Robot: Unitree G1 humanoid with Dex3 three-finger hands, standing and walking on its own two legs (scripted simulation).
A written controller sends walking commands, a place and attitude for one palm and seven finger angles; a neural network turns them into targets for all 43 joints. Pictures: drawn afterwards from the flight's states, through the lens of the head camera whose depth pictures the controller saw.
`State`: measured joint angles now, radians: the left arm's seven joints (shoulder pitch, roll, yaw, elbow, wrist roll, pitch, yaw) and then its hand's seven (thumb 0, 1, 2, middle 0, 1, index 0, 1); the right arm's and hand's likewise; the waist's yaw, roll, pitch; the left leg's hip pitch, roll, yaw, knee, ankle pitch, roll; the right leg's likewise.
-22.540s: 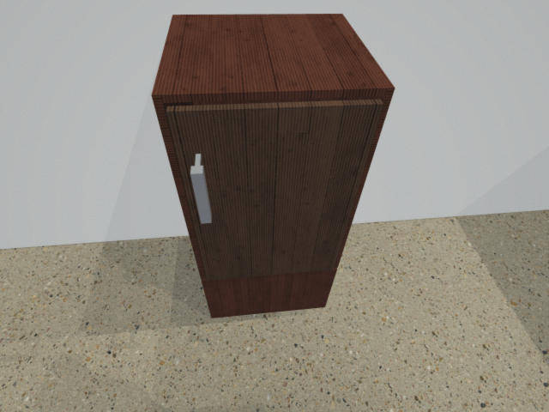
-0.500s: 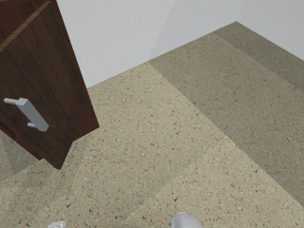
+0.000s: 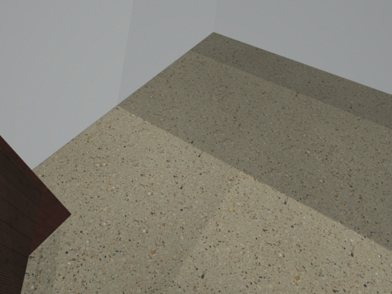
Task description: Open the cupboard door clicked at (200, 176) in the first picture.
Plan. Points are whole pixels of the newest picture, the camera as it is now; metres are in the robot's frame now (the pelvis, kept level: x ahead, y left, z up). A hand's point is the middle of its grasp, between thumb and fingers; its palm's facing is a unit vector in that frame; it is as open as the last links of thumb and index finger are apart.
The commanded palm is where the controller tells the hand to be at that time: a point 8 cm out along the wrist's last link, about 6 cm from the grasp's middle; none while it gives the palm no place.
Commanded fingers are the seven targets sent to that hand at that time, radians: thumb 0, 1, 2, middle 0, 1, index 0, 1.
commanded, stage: walk to a spot facing it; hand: left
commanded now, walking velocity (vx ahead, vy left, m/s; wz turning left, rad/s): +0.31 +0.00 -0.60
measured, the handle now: out of the picture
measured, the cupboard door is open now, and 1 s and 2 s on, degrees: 44 44 44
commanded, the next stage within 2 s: turn to face it in 1.22 s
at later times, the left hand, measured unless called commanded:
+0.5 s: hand (185, 201) +0.38 +0.05 -0.17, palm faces -0.36 -0.92 -0.18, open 7.4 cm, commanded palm none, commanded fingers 0.00 0.90 0.90 -0.20 -0.30 -0.20 -0.30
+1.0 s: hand (201, 198) +0.39 +0.01 -0.17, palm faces -0.29 -0.94 -0.17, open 7.3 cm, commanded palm none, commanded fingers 0.00 0.90 0.90 -0.20 -0.30 -0.20 -0.30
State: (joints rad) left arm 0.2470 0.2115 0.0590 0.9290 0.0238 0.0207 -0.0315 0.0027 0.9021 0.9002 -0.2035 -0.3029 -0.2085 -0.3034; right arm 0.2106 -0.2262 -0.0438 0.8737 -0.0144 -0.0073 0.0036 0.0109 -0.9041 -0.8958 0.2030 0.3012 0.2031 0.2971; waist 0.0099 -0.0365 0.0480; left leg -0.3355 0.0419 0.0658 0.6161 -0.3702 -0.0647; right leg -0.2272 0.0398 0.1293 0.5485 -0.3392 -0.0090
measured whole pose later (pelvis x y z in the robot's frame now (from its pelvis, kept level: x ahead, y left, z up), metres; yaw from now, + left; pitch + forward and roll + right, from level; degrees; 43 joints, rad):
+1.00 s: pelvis +0.42 -0.17 -0.01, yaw -24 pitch +1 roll +1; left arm 0.46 0.13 0.02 1.12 0.01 -0.08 0.01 0.00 0.91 0.90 -0.20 -0.30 -0.20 -0.30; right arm 0.03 -0.16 -0.03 0.95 -0.01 -0.03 0.02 0.01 -0.91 -0.90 0.20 0.30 0.20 0.30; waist 0.07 -0.03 0.05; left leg -0.53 0.04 0.12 0.68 -0.20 0.00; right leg 0.12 0.07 0.00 0.30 -0.43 -0.10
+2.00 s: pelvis +0.71 -0.32 -0.01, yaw -10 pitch +1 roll -2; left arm 0.15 0.25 0.08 0.95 0.02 0.05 0.01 0.00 0.92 0.90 -0.20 -0.30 -0.20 -0.30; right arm 0.18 -0.20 -0.04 0.90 -0.02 0.00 -0.01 0.00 -0.91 -0.90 0.20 0.30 0.20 0.30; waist -0.01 -0.06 0.04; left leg -0.40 0.03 0.08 0.65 -0.27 0.05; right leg -0.51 -0.09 -0.07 1.19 -0.44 0.08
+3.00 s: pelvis +0.70 -0.39 +0.01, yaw +26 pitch +1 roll -1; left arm 0.14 0.27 0.07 0.89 0.01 0.05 0.00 0.00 0.91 0.90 -0.20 -0.30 -0.20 -0.30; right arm 0.15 -0.22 -0.05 0.91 -0.02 0.04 0.01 0.01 -0.90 -0.90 0.21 0.30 0.21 0.30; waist 0.00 -0.01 0.09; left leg -0.30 -0.01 -0.06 0.50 -0.22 0.01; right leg -0.45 -0.08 0.00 0.93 -0.42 0.08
